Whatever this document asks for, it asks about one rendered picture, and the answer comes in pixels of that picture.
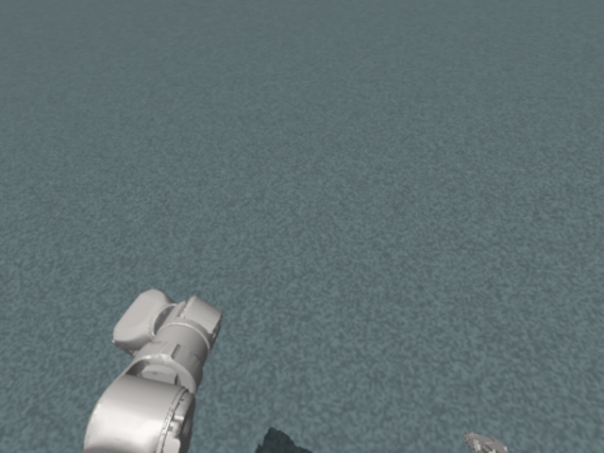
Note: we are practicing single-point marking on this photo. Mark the right robot hand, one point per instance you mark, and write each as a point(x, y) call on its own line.
point(482, 444)

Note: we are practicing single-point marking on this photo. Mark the left robot arm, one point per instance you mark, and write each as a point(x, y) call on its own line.
point(149, 408)

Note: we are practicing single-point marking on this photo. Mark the left robot hand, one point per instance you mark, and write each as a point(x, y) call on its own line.
point(132, 331)

